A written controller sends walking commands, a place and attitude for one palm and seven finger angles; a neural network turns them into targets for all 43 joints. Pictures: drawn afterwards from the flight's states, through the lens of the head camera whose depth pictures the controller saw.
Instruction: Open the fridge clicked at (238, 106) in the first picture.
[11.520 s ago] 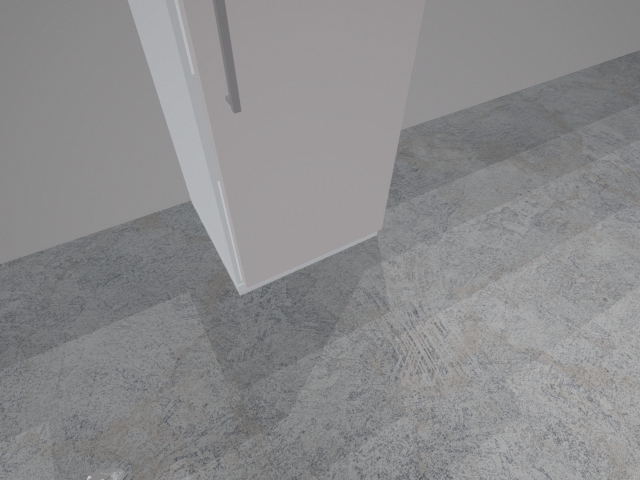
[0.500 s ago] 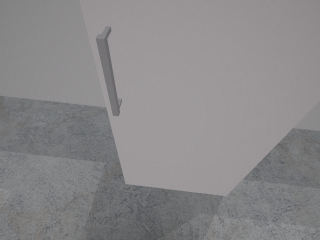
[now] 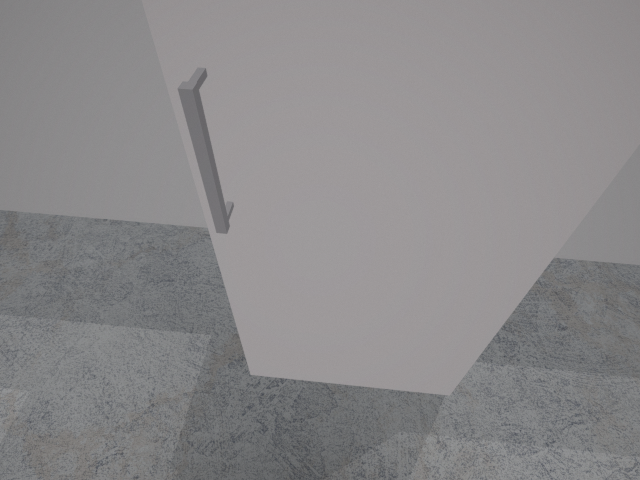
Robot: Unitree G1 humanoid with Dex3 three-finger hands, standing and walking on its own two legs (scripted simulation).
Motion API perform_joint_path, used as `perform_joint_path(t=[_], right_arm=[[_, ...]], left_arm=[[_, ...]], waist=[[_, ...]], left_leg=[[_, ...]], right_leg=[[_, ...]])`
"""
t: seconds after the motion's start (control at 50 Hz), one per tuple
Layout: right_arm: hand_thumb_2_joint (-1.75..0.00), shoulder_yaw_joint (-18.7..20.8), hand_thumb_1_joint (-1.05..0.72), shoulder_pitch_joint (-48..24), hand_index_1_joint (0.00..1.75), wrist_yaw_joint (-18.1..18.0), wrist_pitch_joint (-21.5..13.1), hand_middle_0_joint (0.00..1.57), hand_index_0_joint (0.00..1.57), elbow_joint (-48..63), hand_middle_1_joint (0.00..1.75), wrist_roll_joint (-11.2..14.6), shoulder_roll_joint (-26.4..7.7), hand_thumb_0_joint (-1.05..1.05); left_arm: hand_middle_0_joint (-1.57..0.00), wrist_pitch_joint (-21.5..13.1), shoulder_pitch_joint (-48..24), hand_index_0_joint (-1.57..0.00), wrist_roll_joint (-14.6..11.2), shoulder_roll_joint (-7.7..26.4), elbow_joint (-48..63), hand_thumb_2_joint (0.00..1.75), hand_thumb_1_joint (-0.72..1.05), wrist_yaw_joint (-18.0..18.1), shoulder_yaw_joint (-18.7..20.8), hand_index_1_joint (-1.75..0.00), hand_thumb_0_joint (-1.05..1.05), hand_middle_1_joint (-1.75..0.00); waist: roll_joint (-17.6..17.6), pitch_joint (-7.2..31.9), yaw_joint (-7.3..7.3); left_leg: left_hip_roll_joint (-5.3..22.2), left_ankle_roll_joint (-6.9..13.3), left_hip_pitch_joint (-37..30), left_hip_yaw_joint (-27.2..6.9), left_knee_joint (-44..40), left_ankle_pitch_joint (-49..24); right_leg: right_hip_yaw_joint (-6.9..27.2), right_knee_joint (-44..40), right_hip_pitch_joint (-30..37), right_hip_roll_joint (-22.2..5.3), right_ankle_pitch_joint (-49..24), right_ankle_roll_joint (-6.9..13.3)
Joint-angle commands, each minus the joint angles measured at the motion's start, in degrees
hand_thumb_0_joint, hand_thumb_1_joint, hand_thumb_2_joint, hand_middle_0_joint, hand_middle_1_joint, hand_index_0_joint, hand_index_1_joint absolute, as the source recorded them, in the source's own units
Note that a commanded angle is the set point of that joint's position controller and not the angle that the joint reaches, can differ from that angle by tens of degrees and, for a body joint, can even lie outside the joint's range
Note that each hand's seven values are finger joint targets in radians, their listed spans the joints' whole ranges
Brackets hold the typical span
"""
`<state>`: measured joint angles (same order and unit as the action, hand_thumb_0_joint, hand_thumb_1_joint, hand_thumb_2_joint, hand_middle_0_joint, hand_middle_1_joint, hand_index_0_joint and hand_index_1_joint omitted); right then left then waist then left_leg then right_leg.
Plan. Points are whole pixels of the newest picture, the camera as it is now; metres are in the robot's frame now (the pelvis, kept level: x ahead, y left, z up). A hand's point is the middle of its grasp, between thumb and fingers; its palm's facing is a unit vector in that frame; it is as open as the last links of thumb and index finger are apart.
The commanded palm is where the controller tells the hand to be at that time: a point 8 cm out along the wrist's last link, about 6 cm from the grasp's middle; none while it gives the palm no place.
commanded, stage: come to a stop and stand still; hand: left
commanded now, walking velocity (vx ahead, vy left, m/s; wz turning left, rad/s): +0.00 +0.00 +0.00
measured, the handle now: (212, 160) +0.48 +0.19 +0.15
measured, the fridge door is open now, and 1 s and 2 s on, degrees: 0 0 0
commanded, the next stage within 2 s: look again from close up in 0.74 s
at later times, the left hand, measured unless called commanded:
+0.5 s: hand out of the picture -0.02 +0.20 -0.18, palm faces +0.05 -0.98 -0.17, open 7.4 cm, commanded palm none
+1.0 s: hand out of the picture -0.05 +0.21 -0.18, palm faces +0.06 -0.99 -0.15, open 7.4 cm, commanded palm none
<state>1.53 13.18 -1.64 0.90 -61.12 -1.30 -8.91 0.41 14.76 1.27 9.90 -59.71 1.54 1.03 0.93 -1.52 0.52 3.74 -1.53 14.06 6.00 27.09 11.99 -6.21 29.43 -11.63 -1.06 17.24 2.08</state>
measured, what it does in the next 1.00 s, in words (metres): shifts its weight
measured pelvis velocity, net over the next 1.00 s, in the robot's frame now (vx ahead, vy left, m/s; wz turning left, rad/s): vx -0.02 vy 0.05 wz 0.02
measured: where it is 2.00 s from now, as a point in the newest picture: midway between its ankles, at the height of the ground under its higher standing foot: outside the picture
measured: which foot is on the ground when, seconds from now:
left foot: down 0.00-1.00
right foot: down 0.00-1.00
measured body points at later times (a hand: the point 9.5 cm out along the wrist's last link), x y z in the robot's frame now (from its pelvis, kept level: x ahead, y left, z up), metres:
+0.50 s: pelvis -0.02 +0.03 +0.00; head -0.03 +0.04 +0.45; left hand -0.02 +0.25 -0.16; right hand -0.02 -0.18 -0.16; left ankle +0.02 +0.14 -0.74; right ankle -0.01 -0.09 -0.74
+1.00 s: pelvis -0.02 +0.05 +0.00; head -0.02 +0.06 +0.45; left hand -0.05 +0.26 -0.16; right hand -0.01 -0.18 -0.15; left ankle +0.02 +0.14 -0.74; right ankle -0.01 -0.09 -0.74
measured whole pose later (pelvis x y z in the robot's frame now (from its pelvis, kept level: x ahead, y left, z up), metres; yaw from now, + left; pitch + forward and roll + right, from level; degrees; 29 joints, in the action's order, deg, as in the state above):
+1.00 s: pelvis -0.02 +0.05 +0.00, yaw +1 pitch -2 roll +0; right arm 0.3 17.3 -1.0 0.0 -62.0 -1.0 -8.2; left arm -0.4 20.4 1.3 7.8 -62.7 1.8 -0.3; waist 1.2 -1.0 0.6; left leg -0.2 2.5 14.9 4.6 26.2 10.1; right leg -6.1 26.3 -11.1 -4.2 13.4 -1.6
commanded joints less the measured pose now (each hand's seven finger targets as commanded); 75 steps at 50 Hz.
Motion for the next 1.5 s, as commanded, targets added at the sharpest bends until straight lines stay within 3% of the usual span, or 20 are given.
perform_joint_path(t=[0.0, 0.12, 0.14, 0.16, 0.18, 0.2, 0.22, 0.26, 0.3, 0.34, 0.42, 0.46, 0.54, 0.66, 0.74, 0.92, 1.0, 1.04, 1.2, 1.48], right_arm=[[-0.90, -0.38, -0.90, 3.31, 0.30, 0.29, -1.30, 0.20, 0.20, 0.62, 0.30, 0.23, -3.72, 0.00], [-0.90, -0.97, -0.90, 5.48, 0.30, 0.15, -1.65, 0.20, 0.20, -1.56, 0.30, 0.29, -3.27, 0.00], [-0.90, -0.21, -0.90, -0.95, 0.30, 0.58, -2.06, 0.20, 0.20, 2.27, 0.30, 0.80, -6.02, 0.00], [-0.90, -0.80, -0.90, 4.07, 0.30, 0.44, -1.98, 0.20, 0.20, 4.11, 0.30, 0.67, -3.61, 0.00], [-0.90, -0.75, -0.90, 7.56, 0.30, 0.60, -2.37, 0.20, 0.20, 3.33, 0.30, 0.87, -1.79, 0.00], [-0.90, -0.57, -0.90, 8.10, 0.30, 0.39, -2.54, 0.20, 0.20, 3.25, 0.30, 0.77, -2.66, 0.00], [-0.90, -0.48, -0.90, 7.82, 0.30, 0.18, -2.28, 0.20, 0.20, 3.06, 0.30, 0.84, -3.34, 0.00], [-0.90, -0.50, -0.90, 6.93, 0.30, 0.26, -1.88, 0.20, 0.20, 3.10, 0.30, 0.60, -3.12, 0.00], [-0.90, -0.49, -0.90, 6.35, 0.30, 0.50, -1.41, 0.20, 0.20, 3.65, 0.30, 0.41, -3.43, 0.00], [-0.90, -0.15, -0.90, 6.84, 0.30, 0.72, -1.12, 0.20, 0.20, 4.13, 0.30, 0.16, -4.18, 0.00], [-0.90, -0.11, -0.90, 7.75, 0.30, 0.62, -1.45, 0.20, 0.20, 4.28, 0.30, 0.02, -4.39, 0.00], [-0.90, -0.05, -0.90, 7.60, 0.30, 0.58, -1.64, 0.20, 0.20, 4.42, 0.30, -0.01, -4.65, 0.00], [-0.90, -0.03, -0.90, 7.30, 0.30, 0.62, -1.71, 0.20, 0.20, 4.54, 0.30, 0.12, -5.27, 0.00], [-0.90, -0.35, -0.90, 7.67, 0.30, 0.69, -2.03, 0.20, 0.20, 3.55, 0.30, 0.30, -4.88, 0.00], [-0.90, -0.42, -0.90, 7.24, 0.30, 0.72, -1.95, 0.20, 0.20, 2.78, 0.30, 0.44, -5.10, 0.00], [-0.90, -0.58, -0.90, 6.60, 0.30, 0.66, -2.17, 0.20, 0.20, 1.36, 0.30, 0.62, -4.77, 0.00], [-0.90, -0.58, -0.90, 6.41, 0.30, 0.62, -2.10, 0.20, 0.20, 0.81, 0.30, 0.70, -4.52, 0.00], [-0.90, -0.55, -0.90, 6.36, 0.30, 0.61, -2.02, 0.20, 0.20, 0.50, 0.30, 0.67, -4.61, 0.00], [-0.90, -0.68, -0.90, 6.57, 0.30, 0.53, -2.18, 0.20, 0.20, -0.25, 0.30, 0.72, -4.05, 0.00], [-0.90, -0.56, -0.90, 7.10, 0.30, 0.52, -2.01, 0.20, 0.20, -0.93, 0.30, 0.67, -3.55, 0.00]], left_arm=[[-0.20, -1.32, 3.48, -0.20, -0.42, 5.48, 1.01, 0.90, 0.90, 0.13, 0.46, -0.30, 0.00, -0.30], [-0.20, -1.63, 5.24, -0.20, -0.62, 4.61, -1.12, 0.90, 0.90, 0.17, 0.18, -0.30, 0.00, -0.30], [-0.20, -2.40, 10.06, -0.20, 0.22, 5.43, -2.78, 0.90, 0.90, 2.51, -0.34, -0.30, 0.00, -0.30], [-0.20, -3.49, 7.45, -0.20, 0.11, 8.42, -1.50, 0.90, 0.90, 2.26, 0.12, -0.30, 0.00, -0.30], [-0.20, -3.80, 7.21, -0.20, -0.32, 7.57, -0.59, 0.90, 0.90, 2.08, 0.22, -0.30, 0.00, -0.30], [-0.20, -3.64, 6.92, -0.20, -0.54, 5.91, -0.36, 0.90, 0.90, 2.01, -0.11, -0.30, 0.00, -0.30], [-0.20, -3.44, 7.10, -0.20, -0.73, 5.24, -0.18, 0.90, 0.90, 1.87, -0.19, -0.30, 0.00, -0.30], [-0.20, -2.48, 5.19, -0.20, -0.47, 4.70, 0.10, 0.90, 0.90, 1.52, -0.29, -0.30, 0.00, -0.30], [-0.20, -1.72, 5.33, -0.20, -0.35, 3.89, 0.36, 0.90, 0.90, 1.26, -0.35, -0.30, 0.00, -0.30], [-0.20, -1.42, 5.98, -0.20, -0.13, 3.52, 0.66, 0.90, 0.90, 1.13, -0.23, -0.30, 0.00, -0.30], [-0.20, -1.24, 6.95, -0.20, -0.18, 3.26, 1.40, 0.90, 0.90, 1.00, 0.02, -0.30, 0.00, -0.30], [-0.20, -1.12, 7.50, -0.20, -0.10, 3.08, 1.53, 0.90, 0.90, 0.98, 0.00, -0.30, 0.00, -0.30], [-0.20, -1.11, 8.28, -0.20, -0.06, 2.82, 1.50, 0.90, 0.90, 0.78, -0.04, -0.30, 0.00, -0.30], [-0.20, -1.48, 8.61, -0.20, -0.13, 3.28, 1.00, 0.90, 0.90, 0.72, -0.20, -0.30, 0.00, -0.30], [-0.20, -1.49, 8.74, -0.20, -0.17, 3.26, 0.39, 0.90, 0.90, 0.68, -0.35, -0.30, 0.00, -0.30], [-0.20, -1.69, 9.84, -0.20, -0.22, 2.98, -1.13, 0.90, 0.90, 0.69, -0.52, -0.30, 0.00, -0.30], [-0.20, -1.77, 9.61, -0.20, -0.17, 2.91, -1.60, 0.90, 0.90, 0.77, -0.59, -0.30, 0.00, -0.30], [-0.20, -1.62, 9.65, -0.20, -0.22, 2.70, -1.76, 0.90, 0.90, 0.76, -0.62, -0.30, 0.00, -0.30], [-0.20, -1.75, 9.81, -0.20, -0.20, 2.55, -2.08, 0.90, 0.90, 0.82, -0.53, -0.30, 0.00, -0.30], [-0.20, -1.62, 9.91, -0.20, -0.17, 2.14, -1.96, 0.90, 0.90, 0.83, -0.33, -0.30, 0.00, -0.30]], waist=[[-0.17, -2.30, -0.14], [-1.35, -2.95, 0.02], [-2.16, -6.01, 2.17], [-2.25, -0.07, -2.62], [0.96, 7.08, -2.57], [2.49, 9.20, -2.16], [3.93, 7.99, -1.75], [-0.56, 0.36, -1.67], [-0.56, -6.41, -1.10], [-0.31, -8.13, -1.30], [-1.52, -4.63, -0.84], [-4.23, -4.06, -0.41], [-2.75, -4.24, -0.05], [-1.38, -2.49, -0.16], [-1.24, -3.94, -0.35], [-2.00, -2.50, -0.23], [-0.57, -3.40, -0.35], [-1.97, -3.71, -0.39], [-0.95, -3.39, -0.10], [-1.42, -4.05, 0.04]], left_leg=[[3.02, 1.49, -2.27, -4.18, -5.35, -1.45], [2.99, 1.28, -1.94, -4.33, -6.46, -2.24], [2.35, -0.07, 2.71, -2.19, 6.97, 1.50], [1.13, 0.26, 1.49, -3.56, 5.93, -0.60], [0.73, 1.45, -0.42, -2.80, 3.56, 1.76], [0.64, 1.84, -1.39, -3.58, 2.33, -1.82], [1.13, 2.22, -1.78, -4.11, 2.14, -2.58], [1.60, 2.18, -1.22, -4.41, 0.10, -2.52], [1.88, 2.70, 3.35, -6.32, -2.42, 2.58], [1.33, 3.01, 5.69, -7.46, -4.22, 8.68], [1.74, 3.53, 6.25, -9.12, -6.63, 10.70], [2.36, 3.92, 7.14, -10.49, -8.54, 11.90], [2.39, 4.03, 8.63, -11.27, -10.07, 13.95], [2.12, 3.96, 5.30, -10.33, -9.17, 7.62], [1.90, 3.60, 5.39, -9.85, -9.28, 8.36], [1.80, 3.48, 2.96, -9.25, -9.03, 4.85], [1.69, 3.28, 2.63, -8.53, -8.53, 3.17], [1.92, 3.25, 2.74, -8.98, -9.48, 5.37], [1.78, 3.19, 2.41, -8.14, -8.89, 1.86], [1.82, 3.15, 3.21, -8.61, -10.01, 4.42]], right_leg=[[7.90, -11.86, -3.83, -6.84, -0.95, 0.18], [7.16, -12.74, -2.38, -6.54, -1.53, 0.31], [13.47, -12.12, -3.94, -10.41, -26.46, -2.17], [11.71, -9.29, 2.56, -14.50, -49.28, 0.16], [9.20, -4.12, 7.30, -13.30, -48.51, 2.14], [6.88, -2.19, 8.54, -11.04, -44.76, 2.10], [6.93, -3.06, 6.26, -9.81, -35.25, 1.67], [6.34, -5.78, -1.05, -8.22, -15.81, 1.49], [6.42, -8.24, -5.80, -6.22, 2.39, 0.87], [6.91, -8.91, -7.96, -5.58, 9.61, 0.87], [5.66, -7.03, -4.71, -4.98, 7.18, 0.37], [4.65, -5.94, -3.05, -4.51, 4.51, 0.15], [4.62, -6.12, -1.92, -4.59, 3.50, 0.00], [4.52, -7.11, -1.06, -5.51, -0.33, -0.02], [4.94, -8.01, -1.98, -5.71, 0.62, -0.24], [5.02, -8.64, -1.04, -6.16, -1.81, -0.45], [5.07, -9.22, -1.21, -6.32, -2.26, -0.52], [5.07, -9.27, -1.69, -6.16, -0.99, -0.59], [4.86, -9.52, -0.14, -6.45, -3.42, -0.63], [4.86, -9.73, -0.02, -6.07, -2.58, -0.59]])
